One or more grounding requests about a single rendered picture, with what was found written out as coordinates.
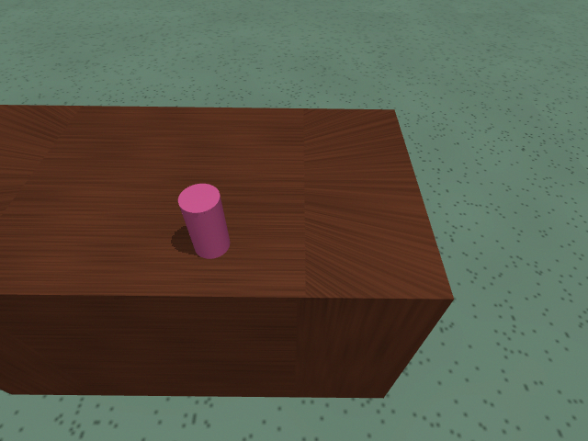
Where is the can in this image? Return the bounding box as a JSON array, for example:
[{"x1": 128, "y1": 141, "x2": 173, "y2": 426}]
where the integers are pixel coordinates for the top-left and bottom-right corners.
[{"x1": 178, "y1": 184, "x2": 230, "y2": 259}]

